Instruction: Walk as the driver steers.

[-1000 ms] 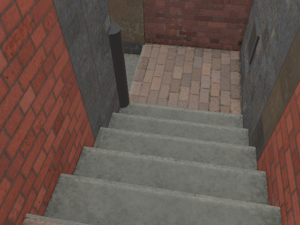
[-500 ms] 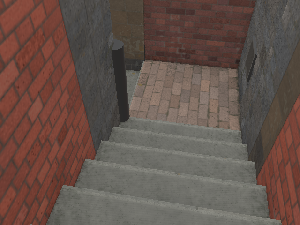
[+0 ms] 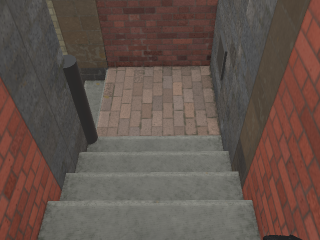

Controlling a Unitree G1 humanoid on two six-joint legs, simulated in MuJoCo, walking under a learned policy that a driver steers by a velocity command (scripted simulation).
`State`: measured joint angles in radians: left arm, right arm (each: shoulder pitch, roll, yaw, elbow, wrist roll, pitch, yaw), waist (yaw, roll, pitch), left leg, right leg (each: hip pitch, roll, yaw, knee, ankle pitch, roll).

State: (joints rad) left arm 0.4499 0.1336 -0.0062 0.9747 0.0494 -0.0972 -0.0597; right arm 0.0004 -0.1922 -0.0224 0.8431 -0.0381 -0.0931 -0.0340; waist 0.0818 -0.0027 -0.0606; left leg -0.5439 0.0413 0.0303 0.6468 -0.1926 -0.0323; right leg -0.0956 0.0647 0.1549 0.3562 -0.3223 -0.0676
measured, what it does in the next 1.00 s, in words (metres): goes down: left foot, then right foot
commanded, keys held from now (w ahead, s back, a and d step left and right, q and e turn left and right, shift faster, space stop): w+e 0.22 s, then w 0.18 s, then w+q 0.60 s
